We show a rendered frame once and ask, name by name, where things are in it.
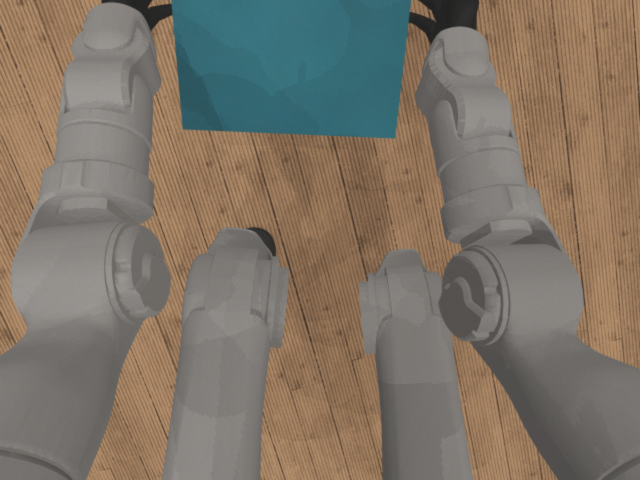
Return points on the carton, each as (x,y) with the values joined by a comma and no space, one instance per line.
(309,67)

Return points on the robot right thigh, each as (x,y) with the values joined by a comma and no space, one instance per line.
(423,433)

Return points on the right robot shin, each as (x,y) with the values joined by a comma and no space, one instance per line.
(411,256)

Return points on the right robot forearm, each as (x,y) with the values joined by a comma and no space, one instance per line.
(487,200)

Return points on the right robot hand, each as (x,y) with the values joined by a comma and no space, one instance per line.
(447,13)

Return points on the robot right upper arm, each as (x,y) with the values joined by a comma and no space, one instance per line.
(519,305)

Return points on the left robot forearm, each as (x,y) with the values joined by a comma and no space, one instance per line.
(104,130)

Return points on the left robot hand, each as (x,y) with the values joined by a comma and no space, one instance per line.
(152,15)

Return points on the robot left upper arm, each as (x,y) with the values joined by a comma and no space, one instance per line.
(84,291)

